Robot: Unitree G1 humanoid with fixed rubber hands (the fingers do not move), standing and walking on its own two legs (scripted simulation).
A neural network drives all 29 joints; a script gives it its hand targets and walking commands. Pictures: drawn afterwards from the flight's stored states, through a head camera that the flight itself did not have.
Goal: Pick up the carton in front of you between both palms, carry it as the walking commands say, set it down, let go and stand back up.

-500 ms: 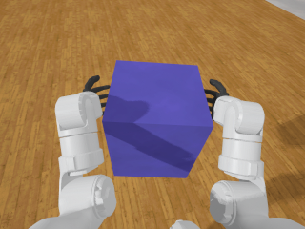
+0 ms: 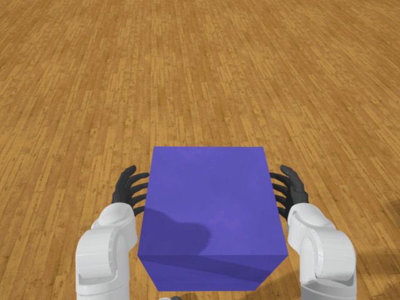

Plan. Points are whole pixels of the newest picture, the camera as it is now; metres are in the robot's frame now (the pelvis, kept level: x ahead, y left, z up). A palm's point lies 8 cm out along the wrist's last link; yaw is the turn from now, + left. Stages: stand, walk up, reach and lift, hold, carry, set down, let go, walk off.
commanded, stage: carry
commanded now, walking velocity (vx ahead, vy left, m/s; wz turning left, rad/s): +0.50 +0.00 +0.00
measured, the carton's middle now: (207, 223) +0.27 +0.01 +0.00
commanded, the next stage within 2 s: none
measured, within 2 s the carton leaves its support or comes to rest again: neither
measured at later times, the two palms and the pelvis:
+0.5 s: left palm (161, 91) +0.59 +0.12 +0.09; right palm (277, 95) +0.57 -0.18 +0.09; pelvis +0.34 -0.01 -0.01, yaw -3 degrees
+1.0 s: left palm (164, 37) +0.93 +0.15 +0.08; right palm (249, 35) +0.91 -0.15 +0.09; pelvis +0.68 +0.01 -0.02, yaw -3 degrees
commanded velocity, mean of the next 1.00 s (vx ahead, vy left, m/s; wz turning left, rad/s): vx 0.50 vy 0.00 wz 0.00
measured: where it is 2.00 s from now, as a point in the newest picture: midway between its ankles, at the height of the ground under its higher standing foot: (206, 135)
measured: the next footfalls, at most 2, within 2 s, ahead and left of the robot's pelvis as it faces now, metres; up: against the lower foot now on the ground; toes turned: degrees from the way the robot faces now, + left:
left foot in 0.04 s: +0.20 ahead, +0.11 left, +0.00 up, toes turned +10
right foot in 0.52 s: +0.53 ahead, -0.15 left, +0.00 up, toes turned -16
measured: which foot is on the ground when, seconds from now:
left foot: up 0.00-0.02, down 0.04-0.52, up 0.54-0.92, down 0.94-1.00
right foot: down 0.00-0.08, up 0.10-0.50, down 0.52-0.98, up 1.00-1.00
